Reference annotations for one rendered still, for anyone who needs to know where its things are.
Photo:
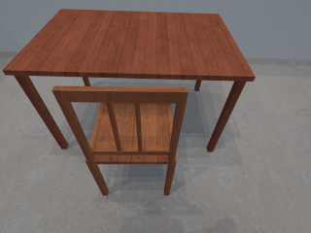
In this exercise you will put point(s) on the chair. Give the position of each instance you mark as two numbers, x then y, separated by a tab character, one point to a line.
134	125

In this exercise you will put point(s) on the table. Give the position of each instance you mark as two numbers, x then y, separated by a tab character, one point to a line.
132	45

